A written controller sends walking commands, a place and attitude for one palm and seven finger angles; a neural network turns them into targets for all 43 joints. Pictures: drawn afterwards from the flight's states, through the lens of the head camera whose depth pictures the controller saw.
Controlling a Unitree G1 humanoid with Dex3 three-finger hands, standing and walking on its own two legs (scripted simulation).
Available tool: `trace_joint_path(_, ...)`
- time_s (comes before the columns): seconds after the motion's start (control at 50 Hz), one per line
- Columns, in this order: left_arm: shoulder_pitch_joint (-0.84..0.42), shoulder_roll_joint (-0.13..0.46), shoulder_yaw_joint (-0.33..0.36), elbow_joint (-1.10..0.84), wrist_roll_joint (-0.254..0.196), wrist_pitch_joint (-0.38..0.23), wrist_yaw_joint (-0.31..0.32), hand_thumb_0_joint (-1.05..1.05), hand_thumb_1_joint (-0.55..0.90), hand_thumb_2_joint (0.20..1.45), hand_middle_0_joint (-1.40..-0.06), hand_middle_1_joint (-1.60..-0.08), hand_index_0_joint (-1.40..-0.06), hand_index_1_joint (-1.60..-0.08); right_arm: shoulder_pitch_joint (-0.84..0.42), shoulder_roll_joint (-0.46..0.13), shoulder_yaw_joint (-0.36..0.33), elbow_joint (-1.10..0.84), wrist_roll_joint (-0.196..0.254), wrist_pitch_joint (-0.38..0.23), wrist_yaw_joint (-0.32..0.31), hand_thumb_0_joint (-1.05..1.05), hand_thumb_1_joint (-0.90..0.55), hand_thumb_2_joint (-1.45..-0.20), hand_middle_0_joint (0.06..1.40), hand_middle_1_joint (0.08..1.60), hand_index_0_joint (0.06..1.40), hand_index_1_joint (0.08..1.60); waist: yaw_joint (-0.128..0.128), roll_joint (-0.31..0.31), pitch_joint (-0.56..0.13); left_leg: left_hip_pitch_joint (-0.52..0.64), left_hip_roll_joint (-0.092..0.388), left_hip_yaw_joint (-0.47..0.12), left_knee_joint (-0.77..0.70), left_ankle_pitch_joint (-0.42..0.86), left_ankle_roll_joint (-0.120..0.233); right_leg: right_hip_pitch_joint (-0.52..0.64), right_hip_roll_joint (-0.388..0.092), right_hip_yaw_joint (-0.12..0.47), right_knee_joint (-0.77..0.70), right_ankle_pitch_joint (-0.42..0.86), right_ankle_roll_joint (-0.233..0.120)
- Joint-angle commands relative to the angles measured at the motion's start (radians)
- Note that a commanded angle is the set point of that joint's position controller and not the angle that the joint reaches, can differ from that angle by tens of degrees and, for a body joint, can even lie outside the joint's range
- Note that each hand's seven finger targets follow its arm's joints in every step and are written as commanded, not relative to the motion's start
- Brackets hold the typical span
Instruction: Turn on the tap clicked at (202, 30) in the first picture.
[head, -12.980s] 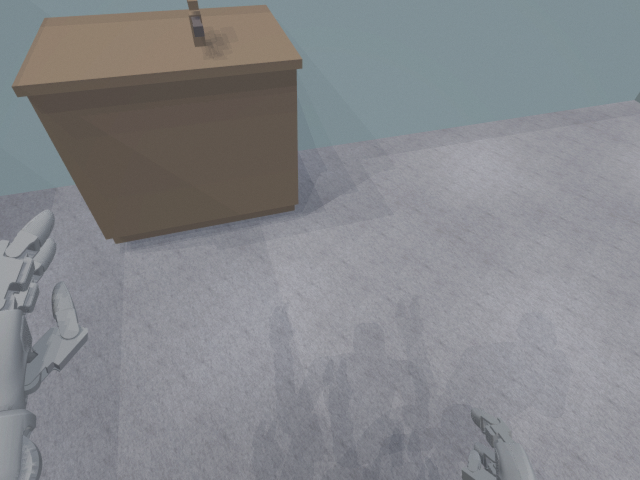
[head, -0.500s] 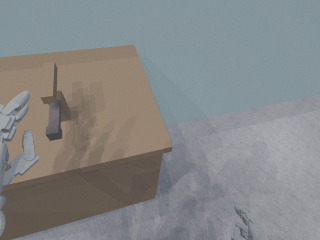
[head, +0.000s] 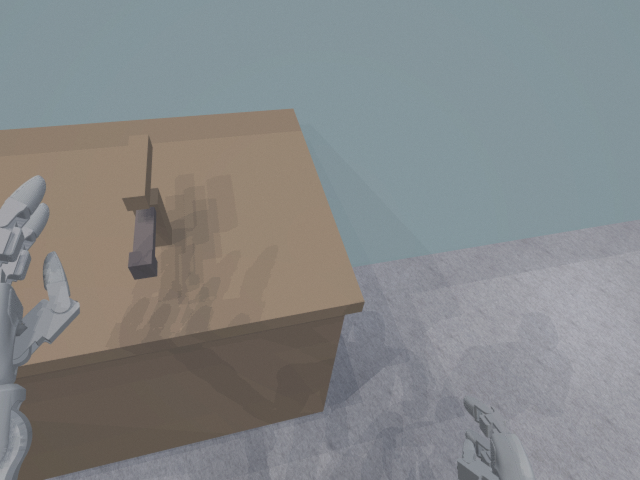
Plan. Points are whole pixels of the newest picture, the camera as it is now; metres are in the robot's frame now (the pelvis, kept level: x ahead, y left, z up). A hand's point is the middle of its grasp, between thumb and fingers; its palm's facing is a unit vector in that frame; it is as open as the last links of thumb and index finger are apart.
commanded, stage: come to a stop and stand still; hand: left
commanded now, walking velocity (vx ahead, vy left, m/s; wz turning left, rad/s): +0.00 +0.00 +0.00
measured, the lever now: (143, 264) +0.34 +0.28 +0.05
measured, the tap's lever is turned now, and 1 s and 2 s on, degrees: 0 0 0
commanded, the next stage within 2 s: look again from close up in 0.42 s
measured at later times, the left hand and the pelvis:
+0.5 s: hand (95, 297) +0.23 +0.24 +0.16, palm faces +0.38 -0.85 -0.38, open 7.4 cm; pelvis +0.01 +0.00 +0.00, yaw +0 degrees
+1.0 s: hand (69, 267) +0.24 +0.27 +0.18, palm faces +0.42 -0.80 -0.44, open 7.4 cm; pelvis +0.00 -0.01 +0.00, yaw +1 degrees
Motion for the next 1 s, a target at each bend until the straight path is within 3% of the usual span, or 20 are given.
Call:
trace_joint_path(0.0, -0.148, 0.132, 0.046, -0.243, 0.009, -0.082, 0.025, 0.0, 0.9, 0.9, -0.2, -0.3, -0.2, -0.3, -0.11, -0.127, -0.055, -0.15, -0.002, -0.075, -0.008, 0.0, -0.9, -0.9, 0.2, 0.3, 0.2, 0.3, -0.028, 0.126, -0.1, -0.075, 0.141, -0.117, -0.195, -0.14, -0.052, 0.096, -0.016, 0.032, -0.052, 0.008, -0.053)
trace_joint_path(0.08, -0.103, 0.133, 0.052, -0.197, 0.015, -0.076, 0.031, 0.0, 0.9, 0.9, -0.2, -0.3, -0.2, -0.3, -0.098, -0.133, -0.06, -0.142, -0.006, -0.068, -0.006, 0.0, -0.9, -0.9, 0.2, 0.3, 0.2, 0.3, -0.027, 0.06, -0.11, -0.058, 0.121, -0.101, -0.163, -0.033, -0.06, 0.105, -0.022, 0.037, -0.08, 0.055, -0.056)
trace_joint_path(0.18, -0.065, 0.159, 0.083, -0.226, 0.005, -0.073, 0.03, 0.0, 0.9, 0.9, -0.2, -0.3, -0.2, -0.3, -0.105, -0.129, -0.061, -0.151, -0.006, -0.056, -0.009, 0.0, -0.9, -0.9, 0.2, 0.3, 0.2, 0.3, -0.027, 0.056, -0.136, -0.031, 0.113, -0.089, -0.138, 0.1, -0.066, 0.137, -0.026, 0.03, -0.076, 0.15, -0.057)
trace_joint_path(0.2, -0.074, 0.184, 0.104, -0.266, 0.004, -0.075, 0.032, 0.0, 0.9, 0.9, -0.2, -0.3, -0.2, -0.3, -0.112, -0.13, -0.061, -0.151, -0.006, -0.055, -0.01, 0.0, -0.9, -0.9, 0.2, 0.3, 0.2, 0.3, -0.028, 0.092, -0.153, -0.021, 0.112, -0.085, -0.131, 0.147, -0.072, 0.15, -0.025, 0.024, -0.066, 0.178, -0.057)
trace_joint_path(0.32, -0.002, 0.169, 0.103, -0.276, -0.008, -0.065, 0.03, 0.0, 0.9, 0.9, -0.2, -0.3, -0.2, -0.3, -0.101, -0.129, -0.063, -0.156, -0.005, -0.047, -0.01, 0.0, -0.9, -0.9, 0.2, 0.3, 0.2, 0.3, -0.028, 0.09, -0.177, 0.025, 0.12, -0.079, -0.102, 0.294, -0.084, 0.153, -0.026, 0.011, -0.048, 0.253, -0.054)
trace_joint_path(0.42, 0.0, 0.158, 0.091, -0.261, -0.007, -0.054, 0.032, 0.0, 0.9, 0.9, -0.2, -0.3, -0.2, -0.3, -0.095, -0.132, -0.066, -0.152, -0.004, -0.035, -0.013, 0.0, -0.9, -0.9, 0.2, 0.3, 0.2, 0.3, -0.029, 0.066, -0.169, 0.035, 0.128, -0.083, -0.108, 0.289, -0.086, 0.142, -0.024, 0.005, -0.052, 0.237, -0.05)
trace_joint_path(0.58, -0.037, 0.155, 0.073, -0.259, 0.0, -0.045, 0.037, 0.0, 0.9, 0.9, -0.2, -0.3, -0.2, -0.3, -0.106, -0.131, -0.066, -0.153, -0.003, -0.03, -0.018, 0.0, -0.9, -0.9, 0.2, 0.3, 0.2, 0.3, -0.027, 0.072, -0.135, -0.006, 0.125, -0.091, -0.144, 0.123, -0.07, 0.143, -0.028, 0.021, -0.072, 0.163, -0.049)
trace_joint_path(0.88, -0.04, 0.152, 0.069, -0.265, 0.001, -0.043, 0.038, 0.0, 0.9, 0.9, -0.2, -0.3, -0.2, -0.3, -0.107, -0.132, -0.068, -0.155, -0.001, -0.03, -0.019, 0.0, -0.9, -0.9, 0.2, 0.3, 0.2, 0.3, -0.028, 0.086, -0.123, -0.023, 0.123, -0.1, -0.166, 0.09, -0.066, 0.158, -0.021, 0.018, -0.075, 0.152, -0.049)
trace_joint_path(0.9, -0.969, 0.915, 0.335, -0.554, 0.058, -0.182, 0.053, 0.0, 0.9, 0.9, -0.2, -0.3, -0.2, -0.3, 0.004, -0.181, 0.125, -0.261, 0.052, -0.022, -0.082, 0.0, -0.9, -0.9, 0.2, 0.3, 0.2, 0.3, -0.103, 0.437, -0.052, -0.314, 0.145, -0.156, -0.148, -0.108, -0.037, 0.233, 0.057, 0.0, 0.141, -0.042, 0.013)
trace_joint_path(0.92, -0.554, 0.386, 0.266, -0.011, 0.148, -0.011, 0.001, 0.0, 0.9, 0.9, -0.2, -0.3, -0.2, -0.3, -0.063, -0.118, -0.047, -0.076, -0.072, -0.065, -0.054, 0.0, -0.9, -0.9, 0.2, 0.3, 0.2, 0.3, 0.014, 0.335, -0.237, 0.129, 0.142, -0.133, -0.131, 0.314, -0.148, -0.006, 0.055, -0.044, 0.141, 0.016, -0.067)
trace_joint_path(0.94, -0.323, 0.138, 0.034, 0.007, 0.007, 0.061, -0.032, 0.0, 0.9, 0.9, -0.2, -0.3, -0.2, -0.3, -0.053, -0.14, -0.056, -0.088, -0.047, -0.072, 0.004, 0.0, -0.9, -0.9, 0.2, 0.3, 0.2, 0.3, -0.038, 0.238, -0.289, 0.274, 0.128, -0.138, -0.094, 0.54, -0.21, -0.139, 0.082, -0.084, 0.109, -0.024, -0.068)
trace_joint_path(0.96, -0.325, 0.119, 0.071, -0.098, -0.079, 0.099, -0.066, 0.0, 0.9, 0.9, -0.2, -0.3, -0.2, -0.3, -0.074, -0.186, -0.076, -0.076, -0.042, -0.079, 0.007, 0.0, -0.9, -0.9, 0.2, 0.3, 0.2, 0.3, 0.006, 0.193, -0.37, 0.332, 0.118, -0.125, -0.077, 0.561, -0.201, -0.132, 0.068, -0.061, 0.106, 0.013, -0.056)
trace_joint_path(0.98, -0.155, 0.161, 0.12, -0.037, -0.132, 0.155, -0.095, 0.0, 0.9, 0.9, -0.2, -0.3, -0.2, -0.3, -0.097, -0.204, -0.078, -0.071, -0.033, -0.079, 0.003, 0.0, -0.9, -0.9, 0.2, 0.3, 0.2, 0.3, 0.044, 0.141, -0.342, 0.285, 0.108, -0.095, -0.066, 0.541, -0.177, -0.082, 0.056, -0.071, 0.085, 0.053, -0.06)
